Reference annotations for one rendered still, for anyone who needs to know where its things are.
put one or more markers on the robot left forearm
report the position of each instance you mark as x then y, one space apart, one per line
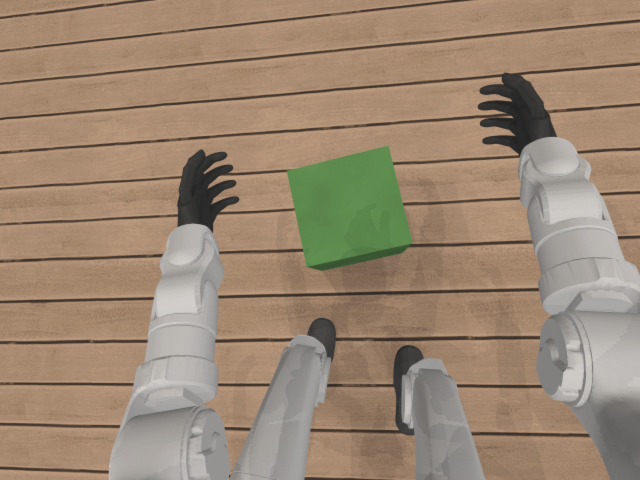
179 369

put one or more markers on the robot right hand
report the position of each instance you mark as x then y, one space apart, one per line
530 120

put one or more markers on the robot right upper arm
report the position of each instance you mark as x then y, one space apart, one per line
591 361

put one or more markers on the robot left hand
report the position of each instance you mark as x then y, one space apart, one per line
195 198

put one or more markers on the left robot thigh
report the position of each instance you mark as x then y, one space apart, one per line
276 447

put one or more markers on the robot right forearm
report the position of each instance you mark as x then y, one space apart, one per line
580 259

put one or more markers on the carton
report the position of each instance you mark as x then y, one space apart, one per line
349 210

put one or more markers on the robot left upper arm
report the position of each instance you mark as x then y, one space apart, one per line
181 444

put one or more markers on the robot left foot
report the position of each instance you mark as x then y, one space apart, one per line
324 331

